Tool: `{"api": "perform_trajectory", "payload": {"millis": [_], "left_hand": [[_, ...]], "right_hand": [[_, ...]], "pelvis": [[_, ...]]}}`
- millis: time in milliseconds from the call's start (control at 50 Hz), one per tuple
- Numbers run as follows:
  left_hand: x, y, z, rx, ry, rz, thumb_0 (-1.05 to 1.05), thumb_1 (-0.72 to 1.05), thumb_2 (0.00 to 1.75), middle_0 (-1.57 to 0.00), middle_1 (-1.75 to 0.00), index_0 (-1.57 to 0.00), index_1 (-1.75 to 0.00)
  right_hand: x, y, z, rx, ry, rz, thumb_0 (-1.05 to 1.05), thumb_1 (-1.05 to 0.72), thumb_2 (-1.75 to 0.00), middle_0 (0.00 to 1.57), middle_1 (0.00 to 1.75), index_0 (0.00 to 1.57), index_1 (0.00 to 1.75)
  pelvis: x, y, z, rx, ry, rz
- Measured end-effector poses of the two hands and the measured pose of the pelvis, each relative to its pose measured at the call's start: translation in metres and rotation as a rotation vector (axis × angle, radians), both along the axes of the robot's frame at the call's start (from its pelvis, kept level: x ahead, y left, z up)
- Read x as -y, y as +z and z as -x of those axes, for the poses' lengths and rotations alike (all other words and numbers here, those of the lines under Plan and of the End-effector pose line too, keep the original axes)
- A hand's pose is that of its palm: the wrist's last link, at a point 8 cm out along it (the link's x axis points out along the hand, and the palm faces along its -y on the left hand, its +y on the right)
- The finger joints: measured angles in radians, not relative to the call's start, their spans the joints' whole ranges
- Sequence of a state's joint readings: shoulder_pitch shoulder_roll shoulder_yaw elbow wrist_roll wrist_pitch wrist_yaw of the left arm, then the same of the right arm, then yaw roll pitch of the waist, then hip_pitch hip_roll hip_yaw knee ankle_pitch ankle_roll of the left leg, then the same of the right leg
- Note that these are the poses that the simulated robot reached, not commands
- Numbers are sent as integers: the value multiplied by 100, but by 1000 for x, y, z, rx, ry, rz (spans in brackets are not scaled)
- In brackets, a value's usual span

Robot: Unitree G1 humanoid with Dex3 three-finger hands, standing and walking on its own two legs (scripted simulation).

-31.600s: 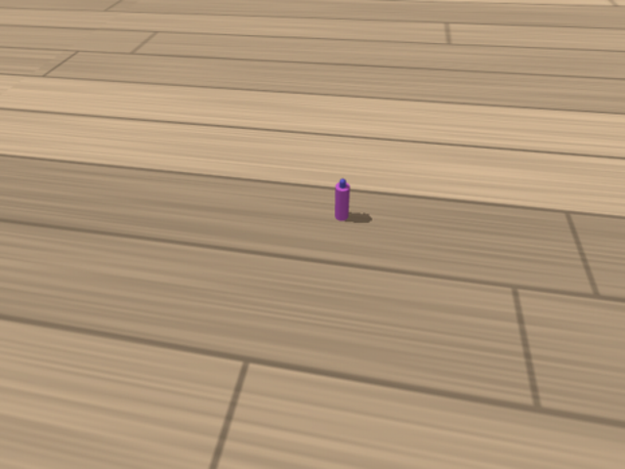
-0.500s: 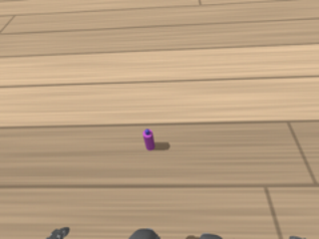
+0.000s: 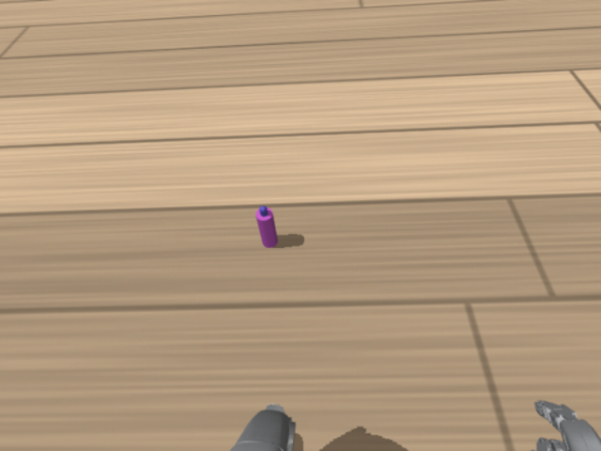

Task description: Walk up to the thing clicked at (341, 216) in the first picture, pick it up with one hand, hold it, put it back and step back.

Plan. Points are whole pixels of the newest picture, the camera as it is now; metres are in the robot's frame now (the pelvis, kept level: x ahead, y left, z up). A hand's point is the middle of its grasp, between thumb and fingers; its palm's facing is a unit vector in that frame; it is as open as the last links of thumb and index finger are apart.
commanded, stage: step back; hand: left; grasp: from the side
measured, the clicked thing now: (266, 225) +0.92 +0.22 -0.64
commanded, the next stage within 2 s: stand in 1.14 s
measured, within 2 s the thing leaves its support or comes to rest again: neither
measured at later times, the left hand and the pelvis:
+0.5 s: hand out of the picture -0.06 +0.26 -0.14, palm faces +0.09 -0.92 -0.38, open 7.4 cm; pelvis -0.09 -0.01 +0.01, yaw +4 degrees
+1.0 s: hand out of the picture +0.00 +0.28 -0.13, palm faces +0.09 -0.92 -0.38, open 7.4 cm; pelvis -0.05 +0.01 +0.01, yaw +5 degrees
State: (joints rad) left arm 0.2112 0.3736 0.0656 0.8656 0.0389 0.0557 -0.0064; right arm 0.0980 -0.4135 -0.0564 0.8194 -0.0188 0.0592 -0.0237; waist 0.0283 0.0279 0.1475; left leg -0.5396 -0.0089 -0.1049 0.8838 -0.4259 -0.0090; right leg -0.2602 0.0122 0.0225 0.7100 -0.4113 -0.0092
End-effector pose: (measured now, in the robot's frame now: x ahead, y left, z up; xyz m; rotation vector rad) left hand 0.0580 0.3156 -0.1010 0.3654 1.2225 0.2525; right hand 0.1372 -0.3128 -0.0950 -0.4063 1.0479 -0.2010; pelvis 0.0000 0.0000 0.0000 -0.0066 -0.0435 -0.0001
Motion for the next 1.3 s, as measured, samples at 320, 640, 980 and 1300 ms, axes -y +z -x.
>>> {"api": "perform_trajectory", "payload": {"millis": [320, 640, 980, 1300], "left_hand": [[-13, 6, 93, 76, 84, -10, 1, 90, 90, -21, -30, -21, -30], [15, 8, 150, 12, 140, 42, 1, 90, 90, -21, -30, -21, -30], [-12, 4, 75, 45, 85, 29, 1, 91, 90, -20, -30, -20, -30], [-3, 15, 13, 107, 43, 69, 1, 90, 90, -20, -30, -20, -30]], "right_hand": [[-16, -10, 135, -167, 32, -43, 0, -90, -90, 21, 30, 21, 30], [-5, 0, 125, -129, 59, -49, 0, -90, -90, 21, 30, 21, 30], [-37, -5, 92, -121, 18, -74, 0, -90, -90, 21, 30, 21, 30], [-49, 8, 59, -92, 21, -87, 0, -90, -90, 21, 30, 21, 30]], "pelvis": [[-1, 6, 80, 20, 95, -35], [6, 17, 90, 7, 100, 5], [-11, 15, 56, 2, 93, 14], [-17, 28, 41, 2, 86, -8]]}}
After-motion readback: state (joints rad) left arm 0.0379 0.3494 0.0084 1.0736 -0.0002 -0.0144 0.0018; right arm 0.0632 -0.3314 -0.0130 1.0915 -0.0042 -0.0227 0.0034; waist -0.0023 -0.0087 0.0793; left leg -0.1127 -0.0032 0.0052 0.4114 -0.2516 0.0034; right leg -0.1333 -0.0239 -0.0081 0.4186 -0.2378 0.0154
